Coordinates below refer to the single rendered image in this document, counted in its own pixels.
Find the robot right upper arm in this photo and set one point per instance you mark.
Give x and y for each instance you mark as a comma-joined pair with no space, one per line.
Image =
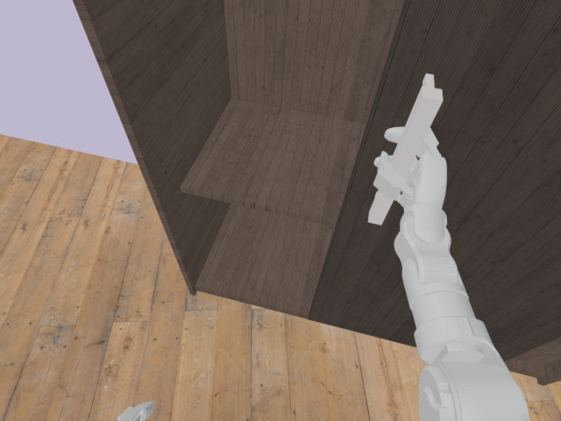
465,391

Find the handle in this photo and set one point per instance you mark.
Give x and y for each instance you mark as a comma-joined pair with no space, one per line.
419,121

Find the robot left hand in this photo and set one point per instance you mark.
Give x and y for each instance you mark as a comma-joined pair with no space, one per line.
139,413

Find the wardrobe door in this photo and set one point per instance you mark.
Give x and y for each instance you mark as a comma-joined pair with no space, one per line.
544,354
498,63

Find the right robot forearm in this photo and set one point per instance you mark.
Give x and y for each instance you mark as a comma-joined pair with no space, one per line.
446,327

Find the robot right hand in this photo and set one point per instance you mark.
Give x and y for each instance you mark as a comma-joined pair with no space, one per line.
427,176

